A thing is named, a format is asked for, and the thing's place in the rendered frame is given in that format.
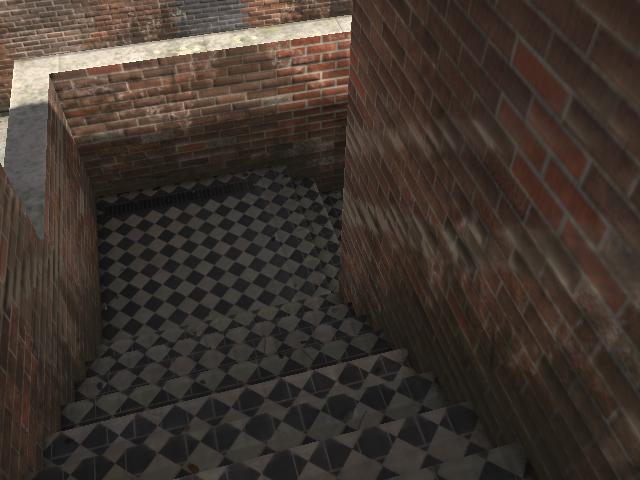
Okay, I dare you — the stairs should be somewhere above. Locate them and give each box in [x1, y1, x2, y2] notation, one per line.
[292, 177, 343, 293]
[22, 292, 539, 480]

